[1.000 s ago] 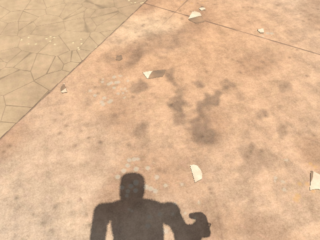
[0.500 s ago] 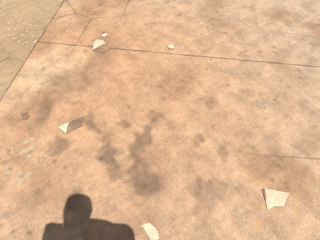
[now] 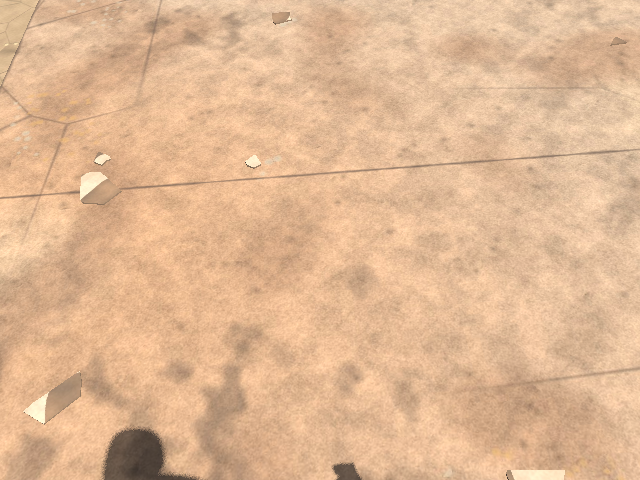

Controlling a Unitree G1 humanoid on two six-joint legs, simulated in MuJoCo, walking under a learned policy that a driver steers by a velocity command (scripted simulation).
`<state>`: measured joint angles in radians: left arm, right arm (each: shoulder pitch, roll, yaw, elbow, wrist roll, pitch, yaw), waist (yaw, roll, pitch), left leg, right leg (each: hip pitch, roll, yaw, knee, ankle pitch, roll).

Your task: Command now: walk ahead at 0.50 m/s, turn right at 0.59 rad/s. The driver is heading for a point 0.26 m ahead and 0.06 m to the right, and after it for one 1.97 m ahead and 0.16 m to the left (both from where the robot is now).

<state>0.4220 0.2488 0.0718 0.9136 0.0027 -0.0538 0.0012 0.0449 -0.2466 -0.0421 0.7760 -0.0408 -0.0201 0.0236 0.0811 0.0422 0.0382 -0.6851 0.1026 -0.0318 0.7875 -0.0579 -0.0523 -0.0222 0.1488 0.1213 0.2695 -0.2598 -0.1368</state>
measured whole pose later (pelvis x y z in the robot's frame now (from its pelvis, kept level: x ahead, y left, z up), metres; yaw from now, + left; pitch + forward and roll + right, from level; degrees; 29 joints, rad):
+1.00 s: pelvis +0.50 -0.10 +0.00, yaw -10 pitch +1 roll -1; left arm 0.39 0.23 0.04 0.91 0.02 -0.10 0.01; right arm 0.21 -0.27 -0.07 0.84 -0.03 0.00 0.05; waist 0.02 0.04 0.02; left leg -0.67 0.09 0.02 0.95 -0.08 0.03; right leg -0.01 0.02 -0.22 0.24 -0.25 -0.05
